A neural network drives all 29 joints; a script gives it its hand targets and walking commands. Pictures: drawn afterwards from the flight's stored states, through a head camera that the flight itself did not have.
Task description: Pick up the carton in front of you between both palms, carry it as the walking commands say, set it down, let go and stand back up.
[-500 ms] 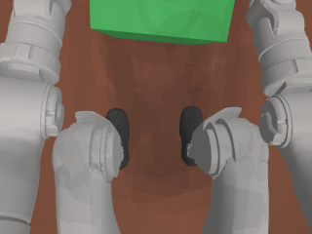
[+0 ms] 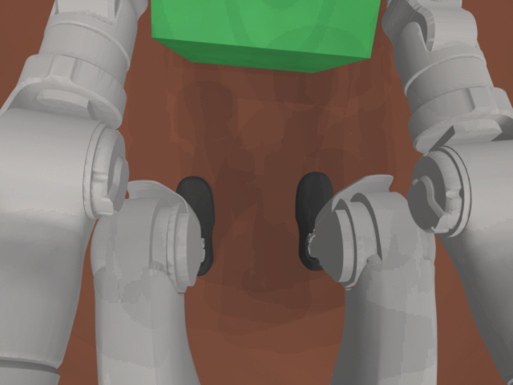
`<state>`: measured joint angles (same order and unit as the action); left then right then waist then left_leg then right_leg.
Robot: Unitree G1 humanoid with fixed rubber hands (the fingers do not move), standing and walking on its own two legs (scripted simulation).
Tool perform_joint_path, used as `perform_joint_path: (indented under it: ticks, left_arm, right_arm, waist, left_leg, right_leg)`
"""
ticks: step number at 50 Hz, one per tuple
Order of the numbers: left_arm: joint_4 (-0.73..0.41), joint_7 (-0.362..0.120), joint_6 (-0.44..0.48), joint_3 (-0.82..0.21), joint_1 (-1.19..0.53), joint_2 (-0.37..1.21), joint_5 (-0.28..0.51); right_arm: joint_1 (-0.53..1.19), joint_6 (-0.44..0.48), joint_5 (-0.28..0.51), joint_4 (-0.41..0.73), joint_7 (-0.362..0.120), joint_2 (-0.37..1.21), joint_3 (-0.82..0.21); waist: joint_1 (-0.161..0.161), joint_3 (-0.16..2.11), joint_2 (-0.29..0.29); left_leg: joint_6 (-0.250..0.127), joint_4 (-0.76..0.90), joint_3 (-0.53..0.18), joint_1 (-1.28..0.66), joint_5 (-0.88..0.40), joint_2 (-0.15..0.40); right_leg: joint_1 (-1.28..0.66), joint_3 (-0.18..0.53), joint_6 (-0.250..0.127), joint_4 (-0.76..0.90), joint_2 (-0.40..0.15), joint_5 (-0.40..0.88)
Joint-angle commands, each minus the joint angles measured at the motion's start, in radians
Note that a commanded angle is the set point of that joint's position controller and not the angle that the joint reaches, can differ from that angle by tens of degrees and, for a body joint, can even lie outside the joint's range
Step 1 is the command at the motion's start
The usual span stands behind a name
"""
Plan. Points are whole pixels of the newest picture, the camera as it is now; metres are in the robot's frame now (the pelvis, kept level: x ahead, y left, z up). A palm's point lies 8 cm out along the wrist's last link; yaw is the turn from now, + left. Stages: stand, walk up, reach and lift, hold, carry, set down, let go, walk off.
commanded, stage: reach and lift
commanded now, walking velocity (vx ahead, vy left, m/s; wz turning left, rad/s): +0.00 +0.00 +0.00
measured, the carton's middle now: out of the picture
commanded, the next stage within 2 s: none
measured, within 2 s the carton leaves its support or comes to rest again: leaves its support in 0.18 s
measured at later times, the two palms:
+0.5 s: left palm out of the picture +0.52 +0.17 -0.02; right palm out of the picture +0.52 -0.13 -0.02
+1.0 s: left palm out of the picture +0.48 +0.16 +0.12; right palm out of the picture +0.49 -0.14 +0.12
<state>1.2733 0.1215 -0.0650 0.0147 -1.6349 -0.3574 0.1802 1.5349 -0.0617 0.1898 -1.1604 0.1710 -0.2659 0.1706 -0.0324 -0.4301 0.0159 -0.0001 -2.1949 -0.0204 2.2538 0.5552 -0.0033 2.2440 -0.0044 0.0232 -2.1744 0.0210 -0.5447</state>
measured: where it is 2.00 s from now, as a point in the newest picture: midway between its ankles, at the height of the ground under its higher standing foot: (257, 240)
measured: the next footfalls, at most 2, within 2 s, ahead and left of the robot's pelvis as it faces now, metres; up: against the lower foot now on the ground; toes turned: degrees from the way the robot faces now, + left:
none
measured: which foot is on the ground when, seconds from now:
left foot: down 0.00-1.00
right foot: down 0.00-1.00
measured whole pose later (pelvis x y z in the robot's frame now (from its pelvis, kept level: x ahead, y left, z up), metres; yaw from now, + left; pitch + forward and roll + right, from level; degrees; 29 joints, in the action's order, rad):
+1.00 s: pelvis +0.02 -0.01 +0.17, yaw +3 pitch +41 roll -1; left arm 0.62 0.02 -0.42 0.42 -0.92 0.02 -0.21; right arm 0.90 -0.41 -0.20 -0.59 0.05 0.05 0.47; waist -0.01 0.20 0.01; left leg 0.02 -1.63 -0.04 1.85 0.48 -0.05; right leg 1.84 0.04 0.03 -1.63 0.05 -0.50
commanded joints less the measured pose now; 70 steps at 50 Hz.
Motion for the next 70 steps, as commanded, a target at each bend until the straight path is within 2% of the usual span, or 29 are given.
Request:
perform_joint_path:
  ticks: [1,4,5,6,10,12,14,15,16,19,24,26,28,33,38,43,49,55,61,70]
  left_arm:
    - [-0.192,-0.261,-0.044,-0.099,-0.402,0.860,-0.038]
    - [-0.256,-0.301,-0.074,-0.092,-0.393,0.953,-0.044]
    - [-0.285,-0.307,-0.082,-0.107,-0.398,0.987,-0.033]
    - [-0.325,-0.309,-0.087,-0.126,-0.421,1.005,-0.019]
    - [-0.553,-0.300,-0.107,-0.224,-0.510,1.108,0.052]
    - [-0.681,-0.292,-0.129,-0.261,-0.531,1.154,0.059]
    - [-0.730,-0.275,-0.157,-0.265,-0.466,1.232,0.038]
    - [-0.730,-0.271,-0.176,-0.256,-0.424,1.251,0.018]
    - [-0.703,-0.273,-0.191,-0.235,-0.369,1.283,-0.009]
    - [-0.608,-0.291,-0.234,-0.168,-0.225,1.315,-0.089]
    - [-0.428,-0.316,-0.275,0.000,-0.139,1.322,-0.229]
    - [-0.408,-0.323,-0.277,0.042,-0.150,1.306,-0.262]
    - [-0.407,-0.326,-0.275,0.071,-0.157,1.295,-0.287]
    - [-0.432,-0.324,-0.283,0.084,-0.150,1.306,-0.321]
    - [-0.498,-0.332,-0.308,0.020,-0.109,1.372,-0.301]
    - [-0.586,-0.344,-0.331,-0.092,-0.037,1.439,-0.238]
    - [-0.625,-0.344,-0.337,-0.175,0.080,1.486,-0.203]
    - [-0.616,-0.328,-0.323,-0.180,0.204,1.509,-0.221]
    - [-0.612,-0.318,-0.308,-0.167,0.319,1.517,-0.248]
    - [-0.655,-0.325,-0.300,-0.207,0.473,1.531,-0.253]
  right_arm:
    - [0.528,-0.047,-0.036,0.196,-0.276,0.809,-0.178]
    - [0.544,-0.078,-0.027,0.265,-0.322,0.913,-0.194]
    - [0.565,-0.085,-0.012,0.308,-0.329,0.939,-0.215]
    - [0.555,-0.092,0.008,0.329,-0.331,0.976,-0.231]
    - [0.560,-0.121,0.082,0.451,-0.327,1.092,-0.305]
    - [0.534,-0.148,0.080,0.522,-0.325,1.135,-0.319]
    - [0.528,-0.173,0.057,0.595,-0.319,1.176,-0.337]
    - [0.522,-0.185,0.045,0.617,-0.322,1.181,-0.342]
    - [0.519,-0.194,0.023,0.616,-0.328,1.183,-0.340]
    - [0.403,-0.232,-0.052,0.574,-0.338,1.230,-0.311]
    - [0.282,-0.273,-0.231,0.404,-0.346,1.212,-0.122]
    - [0.265,-0.277,-0.283,0.366,-0.345,1.190,-0.056]
    - [0.266,-0.277,-0.306,0.358,-0.347,1.194,-0.032]
    - [0.280,-0.290,-0.293,0.387,-0.365,1.256,-0.070]
    - [0.261,-0.321,-0.245,0.456,-0.385,1.332,-0.170]
    - [0.167,-0.341,-0.207,0.518,-0.391,1.367,-0.259]
    - [0.021,-0.340,-0.202,0.535,-0.389,1.384,-0.300]
    - [-0.094,-0.325,-0.214,0.522,-0.391,1.397,-0.306]
    - [-0.198,-0.312,-0.233,0.512,-0.392,1.410,-0.310]
    - [-0.368,-0.302,-0.256,0.539,-0.388,1.430,-0.341]
  waist:
    - [0.008,1.084,-0.061]
    - [0.017,1.141,-0.051]
    - [0.013,1.202,-0.048]
    - [0.022,1.276,-0.044]
    - [0.006,1.672,-0.067]
    - [-0.004,1.883,-0.085]
    - [-0.002,1.998,-0.107]
    - [0.008,2.001,-0.107]
    - [0.018,1.947,-0.099]
    - [0.019,1.743,-0.064]
    - [-0.018,1.416,-0.054]
    - [-0.038,1.366,-0.068]
    - [-0.033,1.375,-0.076]
    - [0.008,1.495,-0.056]
    - [0.035,1.642,-0.012]
    - [0.023,1.711,-0.011]
    - [0.002,1.623,-0.048]
    - [0.007,1.501,-0.059]
    - [0.020,1.399,-0.036]
    - [0.021,1.279,-0.019]
  left_leg:
    - [-0.009,0.141,0.053,-0.525,-0.198,-0.106]
    - [-0.016,0.127,0.068,-0.548,-0.241,-0.108]
    - [-0.017,0.122,0.073,-0.569,-0.262,-0.109]
    - [-0.015,0.119,0.081,-0.591,-0.281,-0.109]
    - [-0.008,0.119,0.096,-0.772,-0.438,-0.117]
    - [-0.002,0.129,0.093,-0.878,-0.525,-0.127]
    - [0.002,0.145,0.084,-0.985,-0.605,-0.139]
    - [0.002,0.159,0.080,-0.989,-0.609,-0.142]
    - [-0.001,0.195,0.084,-0.914,-0.523,-0.146]
    - [0.006,0.262,0.083,-0.783,-0.439,-0.150]
    - [0.004,0.400,0.088,-0.573,-0.160,-0.154]
    - [0.004,0.442,0.087,-0.554,-0.108,-0.155]
    - [0.002,0.479,0.086,-0.574,-0.094,-0.157]
    - [-0.006,0.555,0.085,-0.693,-0.108,-0.161]
    - [-0.005,0.611,0.087,-0.836,-0.174,-0.164]
    - [0.007,0.659,0.079,-0.952,-0.271,-0.166]
    - [0.022,0.747,0.060,-1.046,-0.304,-0.166]
    - [0.023,0.856,0.035,-1.150,-0.304,-0.166]
    - [0.015,0.972,0.010,-1.261,-0.301,-0.162]
    - [0.007,1.149,-0.022,-1.455,-0.346,-0.148]
  right_leg:
    - [-0.494,-0.062,-0.003,0.118,0.103,0.206]
    - [-0.500,-0.070,-0.003,0.106,0.102,0.242]
    - [-0.521,-0.076,-0.004,0.104,0.104,0.261]
    - [-0.568,-0.078,-0.003,0.100,0.104,0.287]
    - [-0.715,-0.087,-0.004,0.098,0.111,0.445]
    - [-0.750,-0.094,-0.006,0.109,0.120,0.517]
    - [-0.682,-0.105,0.001,0.131,0.130,0.531]
    - [-0.655,-0.105,0.004,0.146,0.133,0.514]
    - [-0.662,-0.102,0.003,0.170,0.133,0.459]
    - [-0.581,-0.090,0.009,0.253,0.140,0.361]
    - [-0.517,-0.088,-0.010,0.393,0.144,0.134]
    - [-0.521,-0.082,-0.017,0.437,0.143,0.097]
    - [-0.544,-0.076,-0.020,0.470,0.144,0.088]
    - [-0.629,-0.073,-0.007,0.538,0.147,0.093]
    - [-0.748,-0.075,0.010,0.599,0.150,0.138]
    - [-0.855,-0.067,0.015,0.653,0.153,0.228]
    - [-0.932,-0.047,0.004,0.736,0.152,0.264]
    - [-1.007,-0.026,-0.003,0.837,0.153,0.260]
    - [-1.119,-0.004,-0.008,0.950,0.150,0.253]
    - [-1.350,0.035,-0.017,1.132,0.133,0.308]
